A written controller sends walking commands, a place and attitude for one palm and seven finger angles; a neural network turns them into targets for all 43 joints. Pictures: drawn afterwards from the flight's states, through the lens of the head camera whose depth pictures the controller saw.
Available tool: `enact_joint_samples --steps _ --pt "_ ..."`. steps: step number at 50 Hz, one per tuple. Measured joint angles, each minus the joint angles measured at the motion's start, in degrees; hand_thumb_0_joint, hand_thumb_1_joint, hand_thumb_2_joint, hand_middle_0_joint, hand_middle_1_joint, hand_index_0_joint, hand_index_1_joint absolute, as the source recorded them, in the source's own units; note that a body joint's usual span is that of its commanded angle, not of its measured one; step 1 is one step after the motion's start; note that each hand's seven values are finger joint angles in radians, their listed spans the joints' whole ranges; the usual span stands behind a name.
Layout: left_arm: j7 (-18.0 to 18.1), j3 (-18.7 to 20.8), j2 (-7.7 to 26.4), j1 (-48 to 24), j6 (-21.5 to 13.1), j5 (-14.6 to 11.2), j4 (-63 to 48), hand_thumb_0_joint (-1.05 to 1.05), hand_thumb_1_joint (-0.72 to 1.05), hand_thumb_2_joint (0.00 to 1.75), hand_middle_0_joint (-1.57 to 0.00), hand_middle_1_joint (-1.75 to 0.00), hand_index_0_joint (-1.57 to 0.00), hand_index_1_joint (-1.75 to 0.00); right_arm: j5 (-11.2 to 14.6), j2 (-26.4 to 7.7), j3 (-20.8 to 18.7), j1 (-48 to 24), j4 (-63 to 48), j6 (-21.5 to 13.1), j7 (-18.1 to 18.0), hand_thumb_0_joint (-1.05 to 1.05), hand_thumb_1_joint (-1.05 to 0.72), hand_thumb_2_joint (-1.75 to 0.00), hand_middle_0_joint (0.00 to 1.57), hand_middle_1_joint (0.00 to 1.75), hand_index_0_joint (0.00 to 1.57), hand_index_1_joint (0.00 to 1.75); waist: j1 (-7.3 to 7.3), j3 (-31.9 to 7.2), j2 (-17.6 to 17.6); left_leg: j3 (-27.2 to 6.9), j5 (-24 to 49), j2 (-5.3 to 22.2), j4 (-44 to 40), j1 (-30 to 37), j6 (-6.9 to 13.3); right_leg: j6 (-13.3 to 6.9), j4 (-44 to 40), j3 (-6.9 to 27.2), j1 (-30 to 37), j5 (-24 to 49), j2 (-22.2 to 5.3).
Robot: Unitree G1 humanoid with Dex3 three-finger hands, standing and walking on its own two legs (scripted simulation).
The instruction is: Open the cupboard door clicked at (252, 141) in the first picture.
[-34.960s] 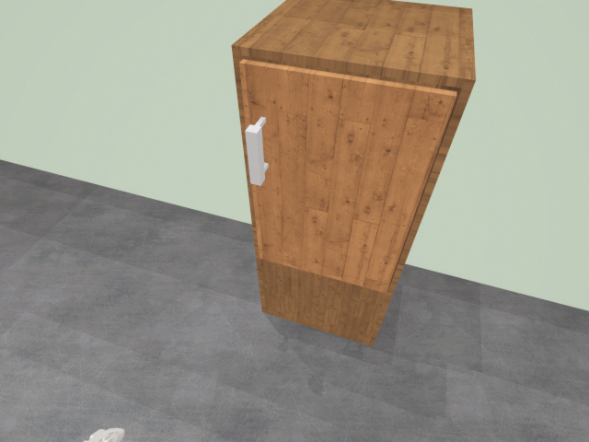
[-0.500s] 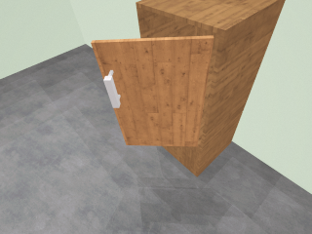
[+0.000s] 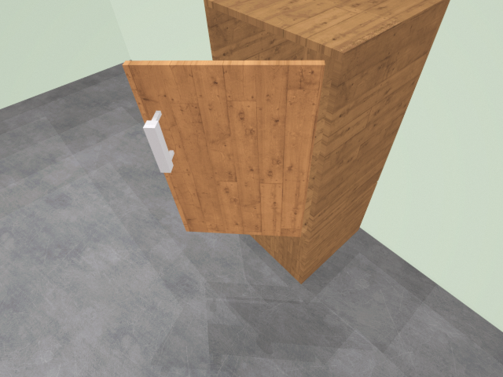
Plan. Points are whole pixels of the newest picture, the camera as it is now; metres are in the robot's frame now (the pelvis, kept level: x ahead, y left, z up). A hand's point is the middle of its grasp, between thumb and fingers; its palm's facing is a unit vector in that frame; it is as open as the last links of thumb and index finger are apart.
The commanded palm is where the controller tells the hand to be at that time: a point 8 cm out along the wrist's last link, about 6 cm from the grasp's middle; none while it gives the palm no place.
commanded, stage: look again from close up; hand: left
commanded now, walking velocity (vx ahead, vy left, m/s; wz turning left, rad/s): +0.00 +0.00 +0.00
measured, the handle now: (162, 141) +0.59 +0.24 +0.03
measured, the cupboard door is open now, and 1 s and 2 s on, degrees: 44 44 44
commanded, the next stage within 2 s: shuffle to correct the standing spot in 0.08 s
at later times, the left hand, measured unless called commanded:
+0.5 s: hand out of the picture +0.02 +0.19 -0.17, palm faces +0.08 -0.97 -0.21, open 7.4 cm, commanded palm none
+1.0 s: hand out of the picture +0.10 +0.19 -0.17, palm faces -0.01 -0.97 -0.26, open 7.4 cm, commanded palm none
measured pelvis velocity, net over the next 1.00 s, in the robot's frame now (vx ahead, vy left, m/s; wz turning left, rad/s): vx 0.04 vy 0.01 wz -0.02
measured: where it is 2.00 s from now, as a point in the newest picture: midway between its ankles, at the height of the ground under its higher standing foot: outside the picture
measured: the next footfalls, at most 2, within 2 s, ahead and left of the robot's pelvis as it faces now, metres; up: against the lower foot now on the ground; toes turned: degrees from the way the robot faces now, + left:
none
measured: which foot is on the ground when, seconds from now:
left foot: down 0.00-1.00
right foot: down 0.00-1.00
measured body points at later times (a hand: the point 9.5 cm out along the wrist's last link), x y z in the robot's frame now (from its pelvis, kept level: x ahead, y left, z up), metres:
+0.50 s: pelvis +0.02 +0.01 +0.00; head +0.04 +0.00 +0.45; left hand +0.01 +0.24 -0.16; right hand +0.02 -0.21 -0.17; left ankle +0.00 +0.14 -0.74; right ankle +0.01 -0.08 -0.74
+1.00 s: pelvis +0.04 +0.01 -0.01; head +0.07 -0.01 +0.44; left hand +0.10 +0.24 -0.15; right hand +0.04 -0.21 -0.18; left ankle +0.00 +0.14 -0.74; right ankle +0.01 -0.08 -0.74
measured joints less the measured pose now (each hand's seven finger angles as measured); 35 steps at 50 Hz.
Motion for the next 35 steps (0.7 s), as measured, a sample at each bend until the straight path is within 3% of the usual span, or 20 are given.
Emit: enact_joint_samples --steps 13,18,22,27,32,35 --pt "0.0 0.5 -0.1 0.4 -0.2 0.1 0.4 0.01 0.92 0.90 -0.20 -0.30 -0.20 -0.30 0.0 0.3 -0.3 -0.6 0.5 -0.2 -0.2 0.00 -0.91 -0.89 0.20 0.30 0.20 0.30 0.46 -0.2 -0.2 -0.8 -0.4 1.0 -0.3 0.7 -0.9 -0.8 -1.2 -0.9 1.3 -0.2 1.0" --pt "-0.1 1.1 -0.6 1.2 0.1 0.4 -0.3 0.01 0.92 0.90 -0.20 -0.30 -0.20 -0.30 -0.2 -0.3 -0.7 0.1 -0.1 0.6 0.0 0.00 -0.91 -0.90 0.20 0.30 0.20 0.30 0.99 -0.7 0.2 -1.2 -2.7 1.1 2.9 -0.7 0.6 -0.8 -0.4 -1.4 1.3 -1.2 1.0" --pt "-0.1 1.9 -0.9 2.1 0.2 0.8 -1.1 0.01 0.91 0.90 -0.20 -0.30 -0.20 -0.30 -0.3 -0.7 -1.2 0.5 -0.6 1.2 0.2 0.00 -0.91 -0.90 0.20 0.30 0.20 0.30 1.51 -0.8 -0.1 -0.4 -5.7 0.6 6.7 -3.0 1.5 -0.2 -0.2 -1.7 1.3 -1.7 0.3" --pt "-0.1 2.6 -0.4 3.2 1.3 0.8 -1.2 0.01 0.91 0.90 -0.20 -0.30 -0.20 -0.30 -0.6 -0.4 -1.4 1.1 -1.6 0.1 0.3 0.00 -0.91 -0.90 0.20 0.30 0.20 0.30 2.19 -0.5 -2.3 2.0 -2.9 -1.2 4.3 -1.9 2.0 1.3 3.2 0.2 0.1 -4.1 -1.6" --pt "-0.2 2.4 0.1 3.1 1.9 0.9 -0.8 0.01 0.91 0.90 -0.20 -0.30 -0.19 -0.30 -0.6 0.8 -1.0 2.2 -2.2 -0.8 -0.5 0.00 -0.91 -0.90 0.20 0.30 0.20 0.30 1.67 -0.6 -3.2 3.8 -4.7 -2.8 3.8 -0.7 3.2 0.9 6.1 2.0 -0.9 -6.2 -3.0" --pt "0.0 2.2 -0.3 1.9 1.2 0.4 -0.5 0.01 0.91 0.90 -0.20 -0.30 -0.19 -0.30 -0.3 1.7 -0.6 1.6 -1.3 -1.0 -1.0 0.00 -0.91 -0.89 0.20 0.30 0.20 0.30 1.29 0.1 -2.2 3.9 -5.0 -2.5 3.3 0.2 3.0 2.6 4.8 2.2 0.3 -6.1 -2.7"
